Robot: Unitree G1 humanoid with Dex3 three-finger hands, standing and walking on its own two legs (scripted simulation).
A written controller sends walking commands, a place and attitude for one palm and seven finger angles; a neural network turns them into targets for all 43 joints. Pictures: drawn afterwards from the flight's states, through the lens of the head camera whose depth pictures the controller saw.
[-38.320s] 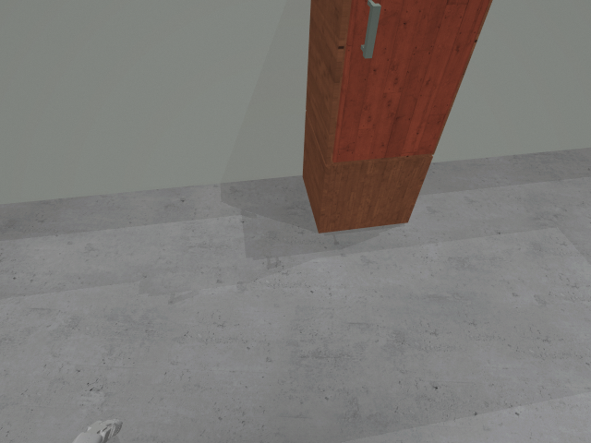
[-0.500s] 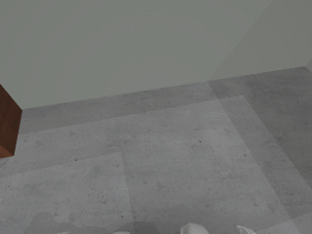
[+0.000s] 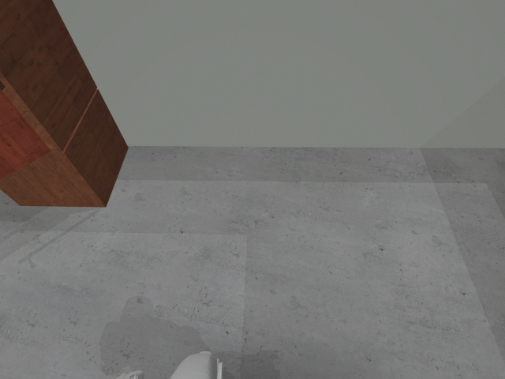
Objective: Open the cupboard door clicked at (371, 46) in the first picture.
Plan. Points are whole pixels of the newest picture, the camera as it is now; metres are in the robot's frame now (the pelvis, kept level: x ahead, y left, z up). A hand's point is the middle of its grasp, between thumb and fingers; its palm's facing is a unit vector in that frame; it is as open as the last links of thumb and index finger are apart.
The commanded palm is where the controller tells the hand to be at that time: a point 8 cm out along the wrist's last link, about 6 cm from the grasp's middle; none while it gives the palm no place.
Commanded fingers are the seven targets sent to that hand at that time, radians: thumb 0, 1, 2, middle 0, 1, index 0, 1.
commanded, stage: turn to face it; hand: left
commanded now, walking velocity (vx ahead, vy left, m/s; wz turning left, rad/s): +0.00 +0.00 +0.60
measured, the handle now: out of the picture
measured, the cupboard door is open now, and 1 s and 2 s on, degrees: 46 46 46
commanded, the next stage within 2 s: take the last steps up to it in 1.20 s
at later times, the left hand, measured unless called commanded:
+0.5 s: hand out of the picture +0.06 +0.24 -0.16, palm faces +0.28 -0.92 -0.28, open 7.4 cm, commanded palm none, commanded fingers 0.00 0.90 0.90 -0.20 -0.30 -0.20 -0.30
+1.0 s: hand out of the picture -0.09 +0.19 -0.19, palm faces +0.61 -0.76 -0.23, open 7.3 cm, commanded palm none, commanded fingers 0.00 0.90 0.90 -0.20 -0.30 -0.20 -0.30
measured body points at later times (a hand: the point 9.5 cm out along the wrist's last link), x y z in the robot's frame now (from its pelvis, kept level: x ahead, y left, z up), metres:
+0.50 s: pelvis +0.00 +0.00 -0.01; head +0.05 +0.01 +0.44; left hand +0.04 +0.29 -0.14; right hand +0.15 -0.22 -0.16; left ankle +0.00 +0.13 -0.74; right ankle +0.04 -0.13 -0.72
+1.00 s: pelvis +0.00 +0.00 -0.02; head +0.03 +0.04 +0.43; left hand -0.12 +0.23 -0.17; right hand +0.25 -0.14 -0.15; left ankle -0.06 +0.08 -0.75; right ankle +0.04 -0.12 -0.74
